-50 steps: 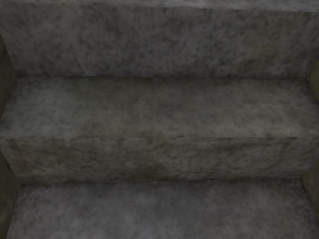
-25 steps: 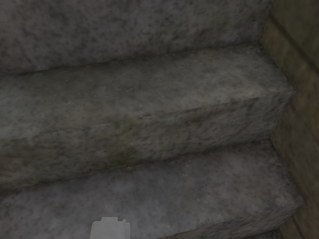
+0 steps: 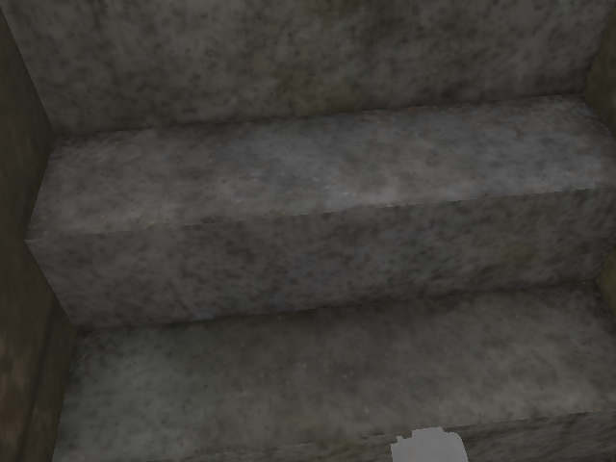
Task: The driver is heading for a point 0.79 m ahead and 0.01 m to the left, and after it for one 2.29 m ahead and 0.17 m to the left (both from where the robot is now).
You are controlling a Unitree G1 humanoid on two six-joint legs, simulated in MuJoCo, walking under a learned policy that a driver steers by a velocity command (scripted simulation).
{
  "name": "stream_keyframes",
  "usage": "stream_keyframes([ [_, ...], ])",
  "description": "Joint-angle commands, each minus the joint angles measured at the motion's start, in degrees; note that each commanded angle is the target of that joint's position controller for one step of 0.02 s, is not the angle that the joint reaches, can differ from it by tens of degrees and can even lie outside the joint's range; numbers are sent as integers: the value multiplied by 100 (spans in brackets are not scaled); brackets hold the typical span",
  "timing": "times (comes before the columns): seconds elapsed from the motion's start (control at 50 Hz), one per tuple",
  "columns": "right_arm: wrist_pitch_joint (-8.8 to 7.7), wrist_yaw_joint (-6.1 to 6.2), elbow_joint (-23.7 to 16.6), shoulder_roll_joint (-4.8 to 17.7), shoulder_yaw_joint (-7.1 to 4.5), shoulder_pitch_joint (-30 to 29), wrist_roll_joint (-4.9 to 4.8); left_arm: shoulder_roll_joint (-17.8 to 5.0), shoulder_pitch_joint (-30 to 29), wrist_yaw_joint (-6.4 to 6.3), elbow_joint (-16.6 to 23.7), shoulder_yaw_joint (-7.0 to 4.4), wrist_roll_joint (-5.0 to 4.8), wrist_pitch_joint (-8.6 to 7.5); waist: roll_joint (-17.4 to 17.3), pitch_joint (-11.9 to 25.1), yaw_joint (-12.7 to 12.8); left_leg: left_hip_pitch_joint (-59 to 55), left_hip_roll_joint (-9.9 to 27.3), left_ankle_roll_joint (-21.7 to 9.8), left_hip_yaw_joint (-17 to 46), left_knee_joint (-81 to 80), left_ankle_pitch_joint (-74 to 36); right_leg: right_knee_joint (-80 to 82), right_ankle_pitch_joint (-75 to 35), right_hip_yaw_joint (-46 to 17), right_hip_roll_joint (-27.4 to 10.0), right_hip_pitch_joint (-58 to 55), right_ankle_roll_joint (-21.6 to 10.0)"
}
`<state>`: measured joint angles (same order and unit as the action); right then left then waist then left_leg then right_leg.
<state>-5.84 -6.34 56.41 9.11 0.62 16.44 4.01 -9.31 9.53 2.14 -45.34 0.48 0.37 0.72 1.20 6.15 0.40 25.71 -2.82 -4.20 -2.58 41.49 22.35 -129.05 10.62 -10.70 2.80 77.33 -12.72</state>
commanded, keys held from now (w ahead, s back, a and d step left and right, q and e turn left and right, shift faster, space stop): w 0.54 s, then w+q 0.46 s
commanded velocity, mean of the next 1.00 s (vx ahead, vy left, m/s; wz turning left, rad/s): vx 0.50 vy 0.00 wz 0.15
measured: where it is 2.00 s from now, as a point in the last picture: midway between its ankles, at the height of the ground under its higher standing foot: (375, 170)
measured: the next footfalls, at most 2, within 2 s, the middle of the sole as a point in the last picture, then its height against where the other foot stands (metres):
right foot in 0.22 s outside the picture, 0.22 m higher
left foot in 0.76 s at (386, 374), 0.22 m higher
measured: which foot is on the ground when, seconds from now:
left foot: down 0.00-0.26, up 0.28-0.74, down 0.76-1.00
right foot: up 0.00-0.20, down 0.22-0.74, up 0.76-1.00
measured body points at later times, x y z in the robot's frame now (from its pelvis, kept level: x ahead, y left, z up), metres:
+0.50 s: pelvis +0.26 -0.12 +0.21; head +0.26 -0.14 +0.66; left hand +0.25 +0.09 +0.06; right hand +0.43 -0.35 +0.11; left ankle +0.28 +0.04 -0.15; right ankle +0.25 -0.20 -0.49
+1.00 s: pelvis +0.49 -0.13 +0.44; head +0.49 -0.15 +0.89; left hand +0.72 +0.07 +0.40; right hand +0.48 -0.34 +0.27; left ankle +0.45 -0.08 -0.27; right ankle +0.56 -0.28 +0.04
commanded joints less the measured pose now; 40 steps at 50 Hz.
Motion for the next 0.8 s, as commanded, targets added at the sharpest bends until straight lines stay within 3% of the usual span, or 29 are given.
stream_keyframes([
  [0.02,-140,-83,632,-51,122,1503,203,170,-834,-131,590,254,27,-105,-196,-789,-286,-2523,2067,-1219,2726,-2109,704,-1001,330,-452,-451,3535,-373],
  [0.1,-219,-198,532,206,19,892,246,-457,-2277,-120,1263,148,50,-2,-197,-308,17,-707,1780,-653,1231,-2991,258,1140,-185,814,-1485,1648,-179],
  [0.12,-111,-277,115,519,-128,-140,90,-376,-2892,-50,1522,215,140,159,-368,-197,306,1384,1522,-569,420,-3952,-355,2833,-182,1557,-1460,-1065,-239],
  [0.14,46,-450,579,924,-221,726,-45,-190,-3966,45,1897,402,122,381,-910,-219,-30,2355,1773,-950,816,-4851,-934,3048,663,1624,-1129,-2635,6],
  [0.16,1,-472,455,1388,-378,681,-363,48,-3439,166,1739,420,151,364,-1520,22,291,1200,1915,-1070,620,-4358,-4161,3274,1085,2042,-723,-2854,291],
  [0.2,13,-631,361,1918,-588,467,-398,-402,-1707,351,1118,296,115,382,-1746,620,1025,-2133,2204,-1488,279,-3186,-10059,4777,891,2381,-136,-2132,299],
  [0.22,-461,569,39,2016,-799,604,-785,-92,601,-137,442,38,134,84,-634,1359,1224,-2371,1898,-930,-146,-1376,-11131,5681,3686,2173,341,-4676,299],
  [0.24,-592,823,277,2002,-719,946,-728,-326,1244,-213,221,-46,178,-84,-206,1922,1556,-2184,1958,-827,189,-40,-10272,6616,3159,1253,305,-5860,410],
  [0.26,-614,697,-113,1341,-632,894,-852,-803,1207,-442,-1,-288,273,-68,831,1660,1143,-68,1077,-595,173,1561,-7990,8379,5167,-1679,-957,-6263,137],
  [0.28,-577,659,-398,996,-655,381,-616,-1236,1242,-647,-186,-481,216,-6,1899,1251,1207,1278,-150,-341,632,4478,-3167,10452,6268,-4344,-1838,-6272,-285],
  [0.3,-582,518,-803,380,-589,280,-238,-1199,654,-569,-185,-504,136,20,1570,1509,647,2010,-318,-266,1912,6697,-2543,10362,5918,-3987,-1942,-6385,120],
  [0.36,-135,648,-1708,-538,-253,-599,-151,-289,125,-565,-859,-396,89,-363,661,-366,-243,3570,-403,-525,1664,8192,-3316,9442,3617,-1354,-1296,-4990,767],
  [0.4,-8,715,-1700,-538,-167,-196,-178,-98,529,-487,-966,-305,115,-546,312,-890,-263,4385,-562,-417,1451,8999,-2488,9874,2155,-542,-1222,-5140,726],
  [0.42,330,190,-1466,399,-198,-320,-673,-85,470,240,-715,-139,399,-529,175,-546,-191,5116,-135,-1003,2078,8254,-2734,10085,1170,-846,-1421,-5049,357],
  [0.44,413,217,-1623,736,-341,-518,-686,-81,84,471,-538,-159,441,-570,-132,-725,-434,4962,-73,-1007,1718,7896,-2448,10518,1112,-358,-1186,-4733,361],
  [0.48,513,144,-1461,259,-171,-375,-518,4,711,433,-1085,-173,316,-495,434,-441,-487,6496,-217,-1031,1645,10515,-1534,10849,810,-944,-1666,-5754,-221],
  [0.5,501,211,-1566,-33,-39,-665,-513,153,1158,402,-1459,-97,453,-455,56,-397,-495,7243,-123,-1131,1603,10682,-1703,10794,724,-607,-1578,-6139,-56],
  [0.52,454,280,-1685,-102,9,-808,-611,-95,1055,422,-1466,-114,646,-442,-136,-291,-692,7061,48,-1154,1346,9881,-2201,10918,492,73,-1352,-5921,425],
  [0.54,494,392,-2008,375,-75,-1503,-699,-405,995,565,-1229,-169,770,-475,-473,84,-532,6194,248,-1006,809,8672,-2743,11166,-11,761,-1143,-5355,658],
  [0.58,665,485,-2489,544,-144,-2720,-802,-515,1344,513,-1287,-179,690,-429,221,229,-365,5632,498,-935,-85,7758,-2049,11740,-1416,1298,-1062,-5096,651],
  [0.62,1146,285,-2707,846,-207,-3132,-729,-1367,1069,838,-1338,-358,387,-257,882,669,-761,3532,86,-920,-832,5991,-616,12247,-7406,1342,-1401,-4530,57],
  [0.64,1306,121,-2461,784,-258,-2334,-649,-1512,1255,986,-1440,-339,151,-243,651,741,-1041,3516,-185,-960,-989,6286,-893,11784,-10097,1368,-1585,-5222,160],
  [0.68,1398,95,-2181,830,-170,-1073,-387,-2187,880,1196,-1286,-500,156,-300,1194,1599,-1283,3441,-549,-599,-1098,4401,-237,11072,-14629,1307,-2505,-7762,-777],
  [0.7,992,578,-1529,-183,138,-1095,8,-1420,1050,-570,-926,-553,-675,-809,-395,1264,-717,1999,-842,-634,-1523,3622,1546,10456,-12028,2104,-1777,-8178,643],
  [0.72,803,813,-1443,-263,270,-1545,-241,-1132,1956,-1054,-1188,-339,-798,-898,-407,1468,-220,1211,-1042,-594,-1279,2703,1791,9848,-11622,1593,-1725,-7675,858],
  [0.74,697,859,-1193,-111,230,-634,-415,-1492,1704,-1192,-1065,-390,-835,-928,-31,1807,-686,252,-980,-554,-715,1828,1075,9087,-10858,1610,-1780,-7518,626],
  [0.76,720,855,-784,129,146,-99,-441,-1611,637,-1196,-549,-392,-676,-948,-616,1611,-1166,-390,-1115,-618,-143,845,306,7870,-8792,1725,-1383,-6565,558],
  [0.78,802,969,-629,276,34,-245,-391,-996,-258,-1007,-74,-280,-90,-844,-1262,1038,-1088,-701,-527,-1357,1689,-114,283,5301,-2465,1486,-383,-4801,769],
  [0.8,724,1065,-462,845,-203,326,154,-161,-884,-759,433,-56,329,-816,-1568,744,-1353,-1104,837,-2473,4776,-1190,555,1165,-379,345,554,-2075,931],
])
Keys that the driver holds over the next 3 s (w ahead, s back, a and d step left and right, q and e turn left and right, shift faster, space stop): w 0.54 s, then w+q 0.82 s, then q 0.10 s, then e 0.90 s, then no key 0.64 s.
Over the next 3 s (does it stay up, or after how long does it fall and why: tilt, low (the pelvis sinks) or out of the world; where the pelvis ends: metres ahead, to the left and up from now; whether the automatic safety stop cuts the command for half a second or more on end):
stays up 0.68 -0.06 0.68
